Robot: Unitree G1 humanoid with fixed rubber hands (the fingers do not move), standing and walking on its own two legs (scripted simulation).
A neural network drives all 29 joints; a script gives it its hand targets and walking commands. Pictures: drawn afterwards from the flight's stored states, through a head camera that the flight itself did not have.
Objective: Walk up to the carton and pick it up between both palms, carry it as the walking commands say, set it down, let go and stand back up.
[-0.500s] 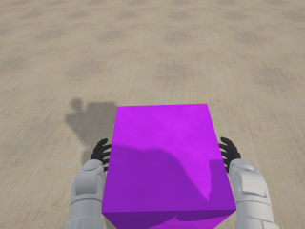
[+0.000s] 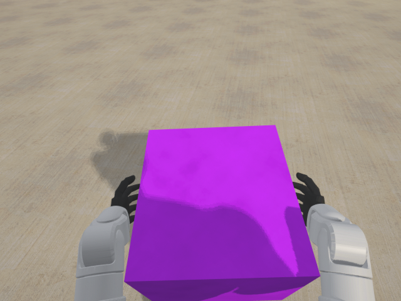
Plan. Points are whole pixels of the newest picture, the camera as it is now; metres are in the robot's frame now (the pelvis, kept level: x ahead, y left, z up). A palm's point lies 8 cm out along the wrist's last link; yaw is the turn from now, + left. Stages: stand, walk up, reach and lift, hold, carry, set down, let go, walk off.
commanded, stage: carry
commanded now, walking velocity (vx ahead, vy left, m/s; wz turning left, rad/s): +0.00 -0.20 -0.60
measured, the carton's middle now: (215, 214) +0.31 +0.00 +0.02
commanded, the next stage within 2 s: none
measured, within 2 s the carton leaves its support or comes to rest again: neither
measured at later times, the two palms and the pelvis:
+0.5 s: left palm (202, 229) +0.24 +0.03 +0.07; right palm out of the picture +0.11 -0.32 +0.08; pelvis -0.08 -0.06 +0.00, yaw -18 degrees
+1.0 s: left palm (269, 296) +0.14 -0.08 +0.06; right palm out of the picture -0.04 -0.40 +0.08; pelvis -0.17 -0.13 +0.00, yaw -30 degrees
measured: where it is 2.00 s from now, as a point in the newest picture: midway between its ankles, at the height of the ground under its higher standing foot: outside the picture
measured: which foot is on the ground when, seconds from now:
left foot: down 0.00-0.52, up 0.54-0.90, down 0.92-1.00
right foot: up 0.00-0.50, down 0.52-0.92, up 0.94-1.00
